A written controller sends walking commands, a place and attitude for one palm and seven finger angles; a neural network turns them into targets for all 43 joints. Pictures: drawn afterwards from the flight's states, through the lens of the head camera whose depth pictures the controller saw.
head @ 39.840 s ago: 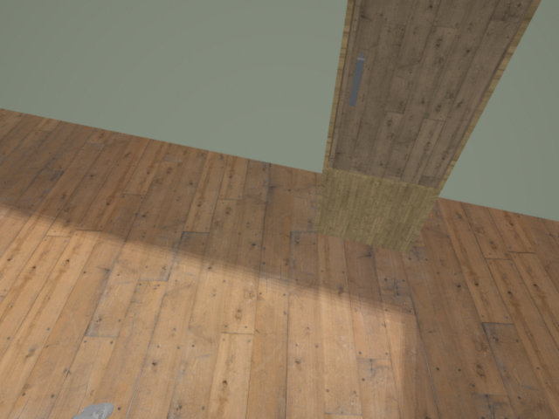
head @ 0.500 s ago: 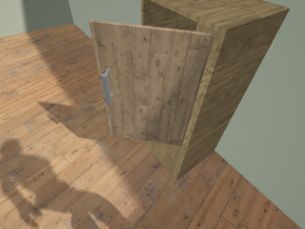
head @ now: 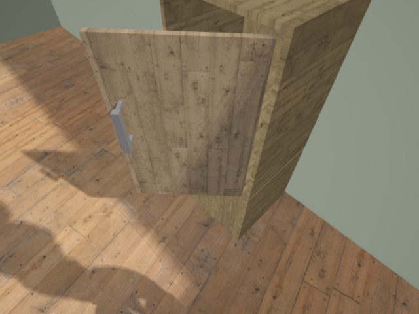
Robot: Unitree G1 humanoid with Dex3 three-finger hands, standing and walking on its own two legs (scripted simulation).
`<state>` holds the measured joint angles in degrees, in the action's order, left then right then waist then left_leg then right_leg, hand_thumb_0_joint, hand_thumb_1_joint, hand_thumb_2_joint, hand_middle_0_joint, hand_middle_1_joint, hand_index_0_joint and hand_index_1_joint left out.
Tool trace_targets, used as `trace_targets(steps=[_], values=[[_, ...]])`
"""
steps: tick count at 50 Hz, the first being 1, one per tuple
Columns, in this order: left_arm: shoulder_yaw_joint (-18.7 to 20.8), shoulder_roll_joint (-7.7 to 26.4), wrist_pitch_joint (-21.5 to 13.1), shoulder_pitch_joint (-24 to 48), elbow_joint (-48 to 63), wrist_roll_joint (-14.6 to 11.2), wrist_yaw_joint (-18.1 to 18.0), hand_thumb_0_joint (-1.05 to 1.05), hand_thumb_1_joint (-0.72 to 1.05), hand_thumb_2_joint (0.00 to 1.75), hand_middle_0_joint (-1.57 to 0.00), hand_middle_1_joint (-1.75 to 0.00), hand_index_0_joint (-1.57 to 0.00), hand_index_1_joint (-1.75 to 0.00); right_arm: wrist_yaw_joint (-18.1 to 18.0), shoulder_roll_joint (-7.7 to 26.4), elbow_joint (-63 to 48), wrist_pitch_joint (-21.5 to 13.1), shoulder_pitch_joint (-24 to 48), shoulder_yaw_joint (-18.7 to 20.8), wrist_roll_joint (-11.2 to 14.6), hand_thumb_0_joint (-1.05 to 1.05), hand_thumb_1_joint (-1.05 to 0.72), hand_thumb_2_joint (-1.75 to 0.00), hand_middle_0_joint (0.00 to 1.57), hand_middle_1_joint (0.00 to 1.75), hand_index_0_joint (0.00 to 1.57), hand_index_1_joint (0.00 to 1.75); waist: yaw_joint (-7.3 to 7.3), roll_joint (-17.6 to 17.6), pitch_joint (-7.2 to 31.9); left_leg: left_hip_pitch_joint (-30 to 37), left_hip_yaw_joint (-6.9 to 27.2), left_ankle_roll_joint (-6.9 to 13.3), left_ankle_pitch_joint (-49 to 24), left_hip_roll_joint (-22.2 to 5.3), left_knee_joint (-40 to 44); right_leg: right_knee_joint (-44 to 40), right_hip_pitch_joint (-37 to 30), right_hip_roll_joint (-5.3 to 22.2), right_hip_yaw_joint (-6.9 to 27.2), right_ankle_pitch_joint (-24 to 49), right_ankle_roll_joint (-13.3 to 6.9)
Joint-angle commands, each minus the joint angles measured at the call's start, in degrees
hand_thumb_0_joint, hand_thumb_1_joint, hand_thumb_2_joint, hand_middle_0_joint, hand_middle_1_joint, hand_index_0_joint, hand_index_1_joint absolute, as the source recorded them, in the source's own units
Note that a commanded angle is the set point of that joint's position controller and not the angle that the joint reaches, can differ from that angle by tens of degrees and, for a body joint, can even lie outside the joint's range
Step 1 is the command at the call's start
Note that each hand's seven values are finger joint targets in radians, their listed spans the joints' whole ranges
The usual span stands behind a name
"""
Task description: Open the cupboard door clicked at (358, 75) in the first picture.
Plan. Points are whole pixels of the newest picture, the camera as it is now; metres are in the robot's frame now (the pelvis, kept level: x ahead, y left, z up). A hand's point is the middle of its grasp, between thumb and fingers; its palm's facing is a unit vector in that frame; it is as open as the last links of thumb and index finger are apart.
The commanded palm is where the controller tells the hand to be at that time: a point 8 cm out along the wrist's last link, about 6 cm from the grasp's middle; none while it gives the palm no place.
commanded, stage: come to a stop and stand still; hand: left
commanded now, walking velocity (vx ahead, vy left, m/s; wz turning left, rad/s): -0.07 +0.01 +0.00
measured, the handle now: (124, 127) +0.54 +0.25 +0.02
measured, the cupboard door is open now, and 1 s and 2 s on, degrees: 44 44 44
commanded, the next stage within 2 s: look again from close up in 0.74 s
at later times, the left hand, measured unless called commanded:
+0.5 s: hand out of the picture -0.04 +0.15 -0.17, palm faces +0.04 -0.97 -0.22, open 7.4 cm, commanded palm none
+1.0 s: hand out of the picture -0.07 +0.13 -0.17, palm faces +0.07 -0.99 -0.15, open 7.4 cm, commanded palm none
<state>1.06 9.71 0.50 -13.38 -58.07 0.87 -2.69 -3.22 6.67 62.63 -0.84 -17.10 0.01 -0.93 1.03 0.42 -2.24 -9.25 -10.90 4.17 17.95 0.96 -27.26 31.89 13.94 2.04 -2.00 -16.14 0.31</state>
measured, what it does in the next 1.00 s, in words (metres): shifts its weight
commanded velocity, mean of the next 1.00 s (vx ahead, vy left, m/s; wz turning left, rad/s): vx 0.00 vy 0.00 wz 0.00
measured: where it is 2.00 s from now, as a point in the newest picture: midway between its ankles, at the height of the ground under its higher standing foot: outside the picture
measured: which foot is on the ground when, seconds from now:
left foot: down 0.00-1.00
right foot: down 0.00-1.00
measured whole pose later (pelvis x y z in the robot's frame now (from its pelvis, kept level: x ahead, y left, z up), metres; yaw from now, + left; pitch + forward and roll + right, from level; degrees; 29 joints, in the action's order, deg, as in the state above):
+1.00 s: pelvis -0.05 -0.02 +0.00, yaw +3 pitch +0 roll +0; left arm -0.6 7.4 -0.6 -19.5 -61.7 1.0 -1.7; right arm -1.0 6.8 63.2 -0.3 -20.2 -0.6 -1.2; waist 0.7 0.9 0.1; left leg -13.9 -6.4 2.9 11.9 0.5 -25.8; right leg 25.7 14.9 0.6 -4.9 -10.6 -1.6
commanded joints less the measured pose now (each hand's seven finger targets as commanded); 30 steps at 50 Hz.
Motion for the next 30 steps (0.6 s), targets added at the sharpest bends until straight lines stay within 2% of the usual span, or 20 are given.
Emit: trace_targets(steps=[1, 2, 3, 6, 7, 8, 9, 10, 11, 13, 15, 17, 18, 22, 26, 27, 30], values=[[1.0, 3.5, 0.2, -5.0, 2.2, 0.1, -0.2, 0.0, 0.9, 0.9, -0.2, -0.3, -0.2, -0.3, 0.0, 7.3, -1.7, -0.5, -3.7, 2.2, 0.1, 0.0, -0.9, -0.9, 0.2, 0.3, 0.2, 0.3, -1.39, -2.4, 2.0, 3.2, 10.1, 0.2, -39.5, -12.2, 3.2, 0.5, 0.8, 2.9, 3.3, 14.7, -1.5], [1.0, 3.5, 0.3, -4.6, 2.5, 0.1, -0.2, 0.0, 0.9, 0.9, -0.2, -0.3, -0.2, -0.3, 0.2, 7.2, -2.0, -0.4, -3.0, 2.3, 0.0, 0.0, -0.9, -0.9, 0.2, 0.3, 0.2, 0.3, -1.55, -2.0, 1.7, 1.8, 10.3, 0.3, -35.0, -12.1, 3.6, -0.2, 0.4, 2.9, 3.5, 13.9, -1.6], [0.9, 3.4, 0.2, -4.7, 2.4, 0.2, -0.2, 0.0, 0.9, 0.9, -0.2, -0.3, -0.2, -0.3, 0.3, 6.8, -2.0, -0.5, -2.3, 2.2, 0.0, 0.0, -0.9, -0.9, 0.2, 0.3, 0.2, 0.3, -1.71, -1.9, 2.0, 1.3, 9.9, 0.1, -32.3, -11.4, 3.6, -1.2, -0.5, 3.3, 4.1, 16.2, -1.8], [0.7, 4.3, 0.0, -4.3, 2.7, 0.2, -0.1, 0.0, 0.9, 0.9, -0.2, -0.3, -0.2, -0.3, 0.9, 6.1, -2.2, -0.4, -1.6, 2.0, 0.1, 0.0, -0.9, -0.9, 0.2, 0.3, 0.2, 0.3, -1.53, 0.3, 2.0, -2.1, 9.3, -1.2, -18.8, -9.5, 4.4, -3.4, -2.0, 4.6, 5.9, 17.4, -2.5], [0.5, 6.5, 0.3, -5.5, 1.0, 0.2, -1.9, 0.0, 0.9, 0.9, -0.2, -0.3, -0.2, -0.3, 1.3, 11.1, -6.7, -0.2, 2.5, 2.3, 1.3, 0.0, -0.9, -0.9, 0.2, 0.3, 0.2, 0.3, -1.4, -1.0, 0.4, -2.6, 9.0, -2.5, -28.0, -12.5, -2.9, -2.3, 1.4, 6.2, 4.4, 20.0, -1.6], [0.6, 7.2, -0.8, -6.0, 2.4, 0.6, -1.7, 0.0, 0.9, 0.9, -0.2, -0.3, -0.2, -0.3, 1.6, 10.0, -8.5, -0.3, 2.5, 1.9, 0.5, 0.0, -0.9, -0.9, 0.2, 0.3, 0.2, 0.3, -1.39, -2.4, 2.6, -2.6, 8.8, -3.5, -28.9, -9.8, -4.3, -1.8, -0.8, 7.4, 5.3, 27.4, -2.8], [0.4, 7.0, -1.5, -4.2, 3.4, 0.3, -1.2, 0.0, 0.9, 0.9, -0.2, -0.3, -0.2, -0.3, 1.6, 7.3, -7.1, -0.7, -1.5, 2.0, 0.1, 0.0, -0.9, -0.9, 0.2, 0.3, 0.2, 0.3, 0.23, -3.1, 7.4, -0.5, 9.5, -3.8, -24.3, -8.0, -1.8, 0.7, -3.1, 7.3, 6.8, 27.5, -4.4], [0.1, 6.5, -1.5, -3.0, 3.6, -0.2, -0.9, 0.0, 0.9, 0.9, -0.2, -0.3, -0.2, -0.3, 1.5, 7.7, -6.7, -0.5, -2.2, 1.8, -0.1, 0.0, -0.9, -0.9, 0.2, 0.3, 0.2, 0.3, 0.06, -2.3, 9.2, 0.2, 10.1, -2.9, -21.6, -8.8, -1.0, -0.2, -3.5, 6.6, 5.9, 22.8, -4.3], [0.0, 6.3, -1.4, -2.0, 4.2, -0.3, -0.7, 0.0, 0.9, 0.9, -0.2, -0.3, -0.2, -0.3, 1.5, 8.2, -7.4, -0.2, -1.6, 1.8, 0.0, 0.0, -0.9, -0.9, 0.2, 0.3, 0.2, 0.3, 0.21, -1.0, 8.7, -0.4, 10.8, -2.3, -16.6, -9.1, 0.7, -1.8, -2.8, 5.6, 5.4, 15.9, -4.1], [-0.3, 5.9, -0.9, -0.6, 4.5, 0.0, -0.2, 0.0, 0.9, 0.9, -0.2, -0.3, -0.2, -0.3, 1.9, 8.1, -8.2, 0.1, 0.4, 1.8, -0.2, 0.0, -0.9, -0.9, 0.2, 0.3, 0.2, 0.3, -0.14, -1.0, 1.9, -4.6, 12.0, -1.5, -6.9, -9.2, 4.4, -4.5, 0.5, 4.0, 4.8, 5.7, -3.6], [-0.4, 5.6, -0.5, -1.2, 4.6, 0.2, 0.2, 0.0, 0.9, 0.9, -0.2, -0.3, -0.2, -0.3, 2.3, 8.8, -9.0, 0.7, 1.1, 1.8, -0.4, 0.0, -0.9, -0.9, 0.2, 0.3, 0.2, 0.3, -0.29, 0.3, -4.1, -9.1, 12.5, -1.5, 5.1, -8.2, 7.3, -7.5, 3.4, 3.5, 5.8, -3.9, -3.7], [-0.3, 5.9, -0.5, -2.2, 4.7, 0.4, 0.4, 0.0, 0.9, 0.9, -0.2, -0.3, -0.2, -0.3, 2.6, 9.7, -9.2, 1.1, 0.7, 2.0, -0.6, 0.0, -0.9, -0.9, 0.2, 0.3, 0.2, 0.3, -0.18, 0.9, -6.8, -11.0, 12.8, -1.5, 10.4, -7.4, 8.5, -9.1, 6.2, 3.1, 6.4, -10.0, -3.7], [-0.4, 6.1, -0.5, -2.6, 4.7, 0.5, 0.4, 0.0, 0.9, 0.9, -0.2, -0.3, -0.2, -0.3, 2.7, 9.4, -9.0, 1.1, 0.4, 2.0, -0.6, 0.0, -0.9, -0.9, 0.2, 0.3, 0.2, 0.3, -0.19, 0.4, -6.4, -10.4, 12.7, -1.4, 9.9, -7.4, 9.0, -9.7, 6.1, 3.1, 6.2, -9.5, -3.6], [0.0, 6.5, -0.7, -4.3, 4.7, 0.4, 0.6, 0.0, 0.9, 0.9, -0.2, -0.3, -0.2, -0.3, 2.9, 9.7, -8.6, 1.4, -1.6, 2.0, -0.7, 0.0, -0.9, -0.9, 0.2, 0.3, 0.2, 0.3, 0.27, 3.2, -4.5, -8.6, 11.2, -1.5, 10.2, -5.7, 6.1, -13.3, 8.5, 4.2, 8.2, -15.9, -3.4], [0.3, 6.9, -1.2, -3.4, 4.7, 0.2, 0.7, 0.0, 0.9, 0.9, -0.2, -0.3, -0.2, -0.3, 2.9, 8.4, -7.0, 1.3, -4.8, 1.8, -0.6, 0.0, -0.9, -0.9, 0.2, 0.3, 0.2, 0.3, 1.54, 4.7, -2.2, -3.6, 9.5, -2.0, 5.5, -4.1, 1.7, -17.0, 11.7, 6.2, 10.2, -18.1, -4.1], [0.4, 6.9, -1.4, -3.4, 4.5, 0.1, 0.7, 0.0, 0.9, 0.9, -0.2, -0.3, -0.2, -0.3, 2.8, 8.1, -6.6, 1.1, -5.5, 1.7, -0.5, 0.0, -0.9, -0.9, 0.2, 0.3, 0.2, 0.3, 1.8, 5.0, -1.4, -2.5, 9.3, -2.1, 3.6, -3.9, 1.3, -16.9, 11.5, 6.4, 10.1, -16.7, -4.1], [0.2, 6.3, -1.5, -4.0, 3.7, 0.0, 0.8, 0.0, 0.9, 0.9, -0.2, -0.3, -0.2, -0.3, 2.7, 8.0, -5.6, 0.7, -5.9, 1.4, -0.4, 0.0, -0.9, -0.9, 0.2, 0.3, 0.2, 0.3, 1.36, 0.8, -1.6, -4.9, 11.4, -1.8, 5.8, -5.3, 4.9, -15.2, 9.4, 5.1, 8.4, -14.8, -3.6]])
